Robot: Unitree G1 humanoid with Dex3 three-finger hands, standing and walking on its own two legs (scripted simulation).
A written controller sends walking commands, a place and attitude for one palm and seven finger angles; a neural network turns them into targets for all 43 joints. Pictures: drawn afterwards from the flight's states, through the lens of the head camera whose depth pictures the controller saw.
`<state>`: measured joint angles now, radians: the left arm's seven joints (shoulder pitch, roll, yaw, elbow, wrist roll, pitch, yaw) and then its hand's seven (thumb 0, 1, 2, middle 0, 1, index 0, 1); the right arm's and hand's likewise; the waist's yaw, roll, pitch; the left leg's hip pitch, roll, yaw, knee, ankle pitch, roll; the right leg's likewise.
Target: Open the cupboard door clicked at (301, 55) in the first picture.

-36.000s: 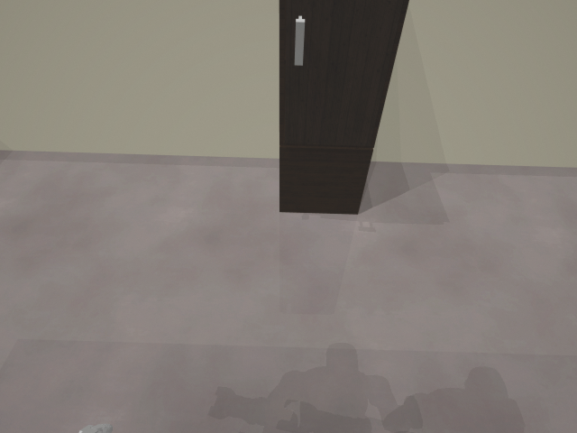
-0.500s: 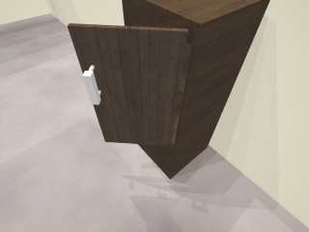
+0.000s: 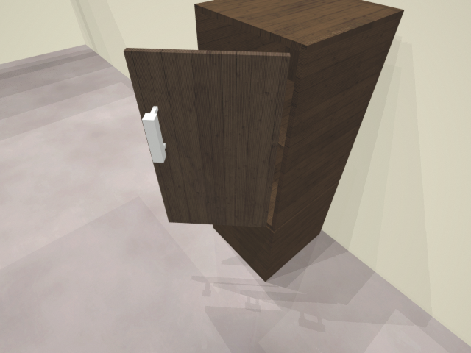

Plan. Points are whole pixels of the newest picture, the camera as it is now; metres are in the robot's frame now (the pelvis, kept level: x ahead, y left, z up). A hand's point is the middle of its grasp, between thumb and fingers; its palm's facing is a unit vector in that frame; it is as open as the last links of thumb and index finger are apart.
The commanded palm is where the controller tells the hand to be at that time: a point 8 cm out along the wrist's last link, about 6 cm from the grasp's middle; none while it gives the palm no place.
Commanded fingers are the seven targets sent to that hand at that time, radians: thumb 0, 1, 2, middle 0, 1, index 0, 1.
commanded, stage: look again from close up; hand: left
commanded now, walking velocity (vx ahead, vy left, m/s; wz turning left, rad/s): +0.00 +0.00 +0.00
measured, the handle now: (157, 134) +0.59 +0.23 +0.06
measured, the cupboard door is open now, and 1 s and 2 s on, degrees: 46 46 46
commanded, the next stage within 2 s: shuffle to correct the standing spot in 0.14 s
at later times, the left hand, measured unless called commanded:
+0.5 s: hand out of the picture -0.04 +0.16 -0.18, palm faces +0.10 -0.99 -0.13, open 7.4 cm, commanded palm none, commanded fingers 0.00 0.90 0.90 -0.20 -0.30 -0.20 -0.30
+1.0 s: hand out of the picture +0.08 +0.21 -0.18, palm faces +0.06 -0.98 -0.21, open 7.3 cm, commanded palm none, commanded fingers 0.00 0.90 0.90 -0.20 -0.30 -0.20 -0.30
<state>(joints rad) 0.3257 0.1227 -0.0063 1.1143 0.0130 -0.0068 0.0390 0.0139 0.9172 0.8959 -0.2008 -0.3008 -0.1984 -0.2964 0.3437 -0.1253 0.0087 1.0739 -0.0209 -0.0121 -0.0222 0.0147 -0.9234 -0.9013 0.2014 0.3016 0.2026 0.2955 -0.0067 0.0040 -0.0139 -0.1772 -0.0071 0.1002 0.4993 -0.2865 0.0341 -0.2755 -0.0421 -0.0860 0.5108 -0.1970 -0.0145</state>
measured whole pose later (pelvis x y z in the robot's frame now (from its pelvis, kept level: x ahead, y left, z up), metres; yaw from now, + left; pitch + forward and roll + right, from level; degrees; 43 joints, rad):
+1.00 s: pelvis +0.05 +0.03 +0.00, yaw +0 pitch -1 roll +0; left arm 0.25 0.15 0.03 1.04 0.00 0.00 0.05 0.02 0.95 0.90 -0.20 -0.30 -0.20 -0.30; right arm 0.31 -0.09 0.01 1.10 -0.02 -0.02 -0.05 0.02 -0.92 -0.90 0.20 0.30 0.20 0.30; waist -0.01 -0.01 0.05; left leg -0.11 -0.06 0.10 0.47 -0.34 0.07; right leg -0.26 -0.05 -0.09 0.55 -0.26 0.00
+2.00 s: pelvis +0.00 +0.02 +0.01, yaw +1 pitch -2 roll +0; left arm 0.27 0.22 0.00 1.09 0.01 0.00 0.02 0.01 0.91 0.90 -0.20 -0.30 -0.20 -0.30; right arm 0.31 -0.22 0.00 1.14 -0.02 0.00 0.00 0.01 -0.91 -0.90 0.20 0.30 0.20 0.30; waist -0.01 -0.02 0.02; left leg -0.15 -0.04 0.09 0.41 -0.23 0.06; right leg -0.24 -0.02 -0.10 0.39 -0.11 -0.02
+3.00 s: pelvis +0.03 +0.02 -0.07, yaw +6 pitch +13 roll -2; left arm 0.55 0.24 0.19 -0.05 -0.27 -0.45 -0.26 0.02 0.45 0.70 -0.24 -0.59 -0.23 -0.59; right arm 0.17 -0.26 -0.02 0.44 0.02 -0.20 -0.01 0.01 -0.91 -0.90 0.20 0.30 0.20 0.30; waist 0.04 -0.01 -0.14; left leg -0.75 -0.04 0.01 1.10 -0.58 0.07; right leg -0.80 0.03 -0.14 1.03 -0.46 -0.07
